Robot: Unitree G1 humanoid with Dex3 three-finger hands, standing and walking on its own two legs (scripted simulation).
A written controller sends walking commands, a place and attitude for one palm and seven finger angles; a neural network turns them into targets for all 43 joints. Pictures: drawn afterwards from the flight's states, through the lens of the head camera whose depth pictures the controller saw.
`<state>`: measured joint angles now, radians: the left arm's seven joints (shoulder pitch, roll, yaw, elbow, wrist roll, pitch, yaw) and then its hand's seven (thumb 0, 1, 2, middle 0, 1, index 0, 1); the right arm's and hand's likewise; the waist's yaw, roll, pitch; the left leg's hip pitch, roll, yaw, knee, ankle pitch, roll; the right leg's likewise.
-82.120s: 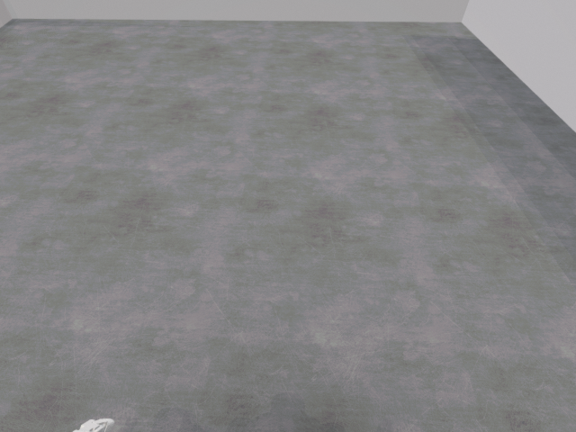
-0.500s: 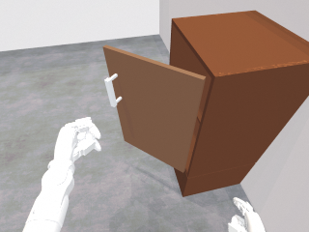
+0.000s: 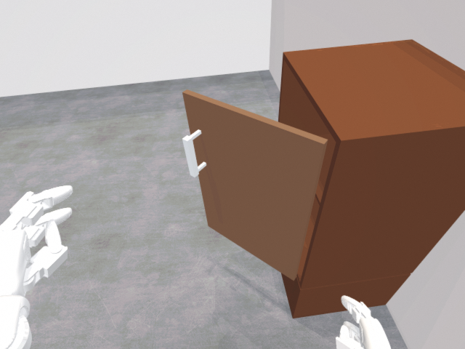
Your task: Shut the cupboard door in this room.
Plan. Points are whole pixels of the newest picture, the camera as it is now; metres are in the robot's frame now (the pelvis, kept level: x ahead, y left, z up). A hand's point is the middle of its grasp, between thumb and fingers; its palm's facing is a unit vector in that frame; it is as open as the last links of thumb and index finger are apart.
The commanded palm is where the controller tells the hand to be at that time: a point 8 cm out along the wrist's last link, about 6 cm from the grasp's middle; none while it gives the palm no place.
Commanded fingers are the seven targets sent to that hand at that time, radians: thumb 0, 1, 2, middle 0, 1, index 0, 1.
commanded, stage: draw the hand back to the body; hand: left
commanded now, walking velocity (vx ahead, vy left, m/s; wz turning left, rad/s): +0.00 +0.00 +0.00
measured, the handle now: (195, 153) +0.63 +0.19 -0.04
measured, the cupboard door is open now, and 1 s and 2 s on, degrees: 46 46 46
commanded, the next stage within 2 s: step back with the hand held close in 0.40 s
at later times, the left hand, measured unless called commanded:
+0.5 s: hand (66, 253) +0.19 +0.25 +0.16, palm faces +0.43 -0.80 -0.42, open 7.4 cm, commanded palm +0.14 +0.28 +0.17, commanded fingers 0.00 0.90 0.90 -0.20 -0.30 -0.20 -0.30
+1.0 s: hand (26, 269) +0.16 +0.29 +0.15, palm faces +0.34 -0.79 -0.51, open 7.4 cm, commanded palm +0.10 +0.32 +0.17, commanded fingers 0.00 0.90 0.90 -0.20 -0.30 -0.20 -0.30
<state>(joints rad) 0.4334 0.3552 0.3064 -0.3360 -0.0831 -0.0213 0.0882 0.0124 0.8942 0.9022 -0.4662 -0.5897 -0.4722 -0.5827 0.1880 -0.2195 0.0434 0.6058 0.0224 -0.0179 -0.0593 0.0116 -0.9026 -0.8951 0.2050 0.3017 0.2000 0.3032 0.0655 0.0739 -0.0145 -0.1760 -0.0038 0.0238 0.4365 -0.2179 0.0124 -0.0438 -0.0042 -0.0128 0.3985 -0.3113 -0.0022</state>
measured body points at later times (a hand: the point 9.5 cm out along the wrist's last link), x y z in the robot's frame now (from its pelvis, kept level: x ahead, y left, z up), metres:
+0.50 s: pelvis +0.00 -0.02 +0.00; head -0.02 -0.05 +0.45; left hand +0.16 +0.29 +0.18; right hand +0.19 -0.24 -0.09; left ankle +0.01 +0.11 -0.74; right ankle -0.06 -0.12 -0.74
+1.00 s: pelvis -0.04 +0.03 +0.00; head -0.03 +0.02 +0.45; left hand +0.14 +0.33 +0.18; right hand +0.14 -0.22 -0.08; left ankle +0.01 +0.11 -0.74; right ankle -0.06 -0.12 -0.74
